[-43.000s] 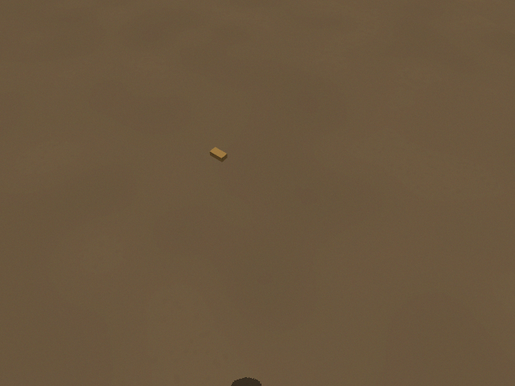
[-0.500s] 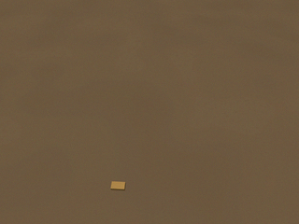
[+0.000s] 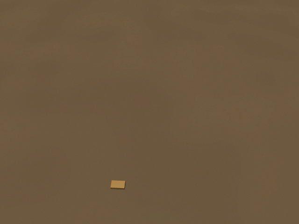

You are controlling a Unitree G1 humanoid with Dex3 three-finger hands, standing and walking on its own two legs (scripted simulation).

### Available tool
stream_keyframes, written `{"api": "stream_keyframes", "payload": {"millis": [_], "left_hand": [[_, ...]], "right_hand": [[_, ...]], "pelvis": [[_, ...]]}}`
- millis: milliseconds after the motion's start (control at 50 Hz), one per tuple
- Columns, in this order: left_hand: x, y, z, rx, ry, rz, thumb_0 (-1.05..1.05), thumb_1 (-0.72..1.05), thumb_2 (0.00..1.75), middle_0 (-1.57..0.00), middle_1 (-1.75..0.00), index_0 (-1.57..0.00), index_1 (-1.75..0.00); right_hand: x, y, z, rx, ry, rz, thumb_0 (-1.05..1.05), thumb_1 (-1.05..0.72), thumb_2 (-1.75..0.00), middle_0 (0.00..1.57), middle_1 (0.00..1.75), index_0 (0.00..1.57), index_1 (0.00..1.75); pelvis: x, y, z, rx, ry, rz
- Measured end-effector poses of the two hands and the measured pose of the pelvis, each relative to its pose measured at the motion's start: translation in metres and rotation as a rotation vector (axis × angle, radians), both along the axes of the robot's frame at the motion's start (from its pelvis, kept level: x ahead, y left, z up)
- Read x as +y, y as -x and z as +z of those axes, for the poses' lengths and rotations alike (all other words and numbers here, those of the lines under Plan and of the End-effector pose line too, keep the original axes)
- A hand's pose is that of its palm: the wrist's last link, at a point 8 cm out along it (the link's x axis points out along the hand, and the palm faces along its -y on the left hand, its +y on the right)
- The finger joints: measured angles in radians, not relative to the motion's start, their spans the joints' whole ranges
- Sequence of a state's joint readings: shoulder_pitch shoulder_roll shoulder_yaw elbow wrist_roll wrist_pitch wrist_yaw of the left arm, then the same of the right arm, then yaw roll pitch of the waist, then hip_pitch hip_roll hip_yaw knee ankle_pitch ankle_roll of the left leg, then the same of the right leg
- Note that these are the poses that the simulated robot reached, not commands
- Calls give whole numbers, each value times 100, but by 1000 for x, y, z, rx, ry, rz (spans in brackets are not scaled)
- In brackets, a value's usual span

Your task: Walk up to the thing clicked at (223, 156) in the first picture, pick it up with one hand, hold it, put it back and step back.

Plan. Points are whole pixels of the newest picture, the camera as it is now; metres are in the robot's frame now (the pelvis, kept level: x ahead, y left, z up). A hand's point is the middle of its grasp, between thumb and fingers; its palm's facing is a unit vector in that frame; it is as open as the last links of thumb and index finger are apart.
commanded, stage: stand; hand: left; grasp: from above
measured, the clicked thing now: (118, 184) +0.45 +0.22 -0.77
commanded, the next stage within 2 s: step back in 0.64 s
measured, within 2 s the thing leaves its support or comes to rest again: neither
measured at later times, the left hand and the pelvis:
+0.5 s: hand out of the picture +0.08 +0.24 -0.16, palm faces +0.01 -0.94 -0.33, open 7.4 cm; pelvis +0.01 +0.00 +0.00, yaw +0 degrees
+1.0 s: hand out of the picture +0.09 +0.31 -0.18, palm faces +0.00 -0.93 -0.38, open 7.4 cm; pelvis -0.05 +0.04 -0.02, yaw +0 degrees
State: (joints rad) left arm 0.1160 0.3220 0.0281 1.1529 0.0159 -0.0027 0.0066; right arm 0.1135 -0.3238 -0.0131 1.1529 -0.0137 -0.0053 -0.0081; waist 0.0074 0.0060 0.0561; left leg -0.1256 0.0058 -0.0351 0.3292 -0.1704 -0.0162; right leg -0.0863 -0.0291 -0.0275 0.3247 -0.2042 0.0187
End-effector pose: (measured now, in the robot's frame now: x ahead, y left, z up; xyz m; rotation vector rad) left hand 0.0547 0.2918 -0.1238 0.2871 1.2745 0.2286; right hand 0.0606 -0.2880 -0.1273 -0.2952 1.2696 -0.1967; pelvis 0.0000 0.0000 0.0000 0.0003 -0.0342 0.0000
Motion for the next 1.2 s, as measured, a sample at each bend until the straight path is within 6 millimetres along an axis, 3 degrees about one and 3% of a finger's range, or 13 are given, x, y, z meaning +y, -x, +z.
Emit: {"api": "stream_keyframes", "payload": {"millis": [340,660,760,880,940,1020,1100,1200], "left_hand": [[-4,-18,3,-39,0,-9,0,90,90,-20,-30,-20,-30],[-3,-13,2,-23,2,-10,0,90,90,-20,-30,-20,-30],[8,-10,-1,-28,-22,-3,0,90,90,-20,-30,-20,-30],[35,-13,-9,-45,-43,-37,0,90,90,-20,-30,-20,-30],[51,-23,-18,-80,-42,-46,0,90,90,-20,-30,-20,-30],[57,-29,-18,-115,-44,-60,0,90,90,-20,-30,-20,-30],[52,-19,-16,-109,-23,-86,0,90,90,-20,-30,-20,-30],[47,8,-18,-66,-19,-123,0,90,90,-20,-30,-20,-30]], "right_hand": [[-5,-18,4,-37,6,9,1,-90,-90,20,30,20,30],[-9,-10,3,-15,7,1,1,-90,-90,20,30,20,30],[-14,-7,0,-13,21,-4,1,-90,-90,21,30,20,30],[-11,9,-1,-1,64,-7,1,-90,-90,20,30,20,30],[-4,25,-1,8,92,-11,1,-90,-90,20,30,20,30],[11,49,7,40,100,-6,1,-90,-90,20,30,20,30],[18,63,13,35,106,-14,1,-90,-90,21,30,20,30],[20,70,10,-46,95,-33,1,-90,-90,21,30,21,30]], "pelvis": [[-3,-6,0,-2,0,1],[-5,-4,0,5,2,-2],[-2,11,-6,12,14,0],[18,28,-16,16,9,-3],[31,35,-25,25,18,4],[36,49,-20,18,22,-1],[39,61,-13,27,28,-20],[40,79,-16,19,16,-54]]}}
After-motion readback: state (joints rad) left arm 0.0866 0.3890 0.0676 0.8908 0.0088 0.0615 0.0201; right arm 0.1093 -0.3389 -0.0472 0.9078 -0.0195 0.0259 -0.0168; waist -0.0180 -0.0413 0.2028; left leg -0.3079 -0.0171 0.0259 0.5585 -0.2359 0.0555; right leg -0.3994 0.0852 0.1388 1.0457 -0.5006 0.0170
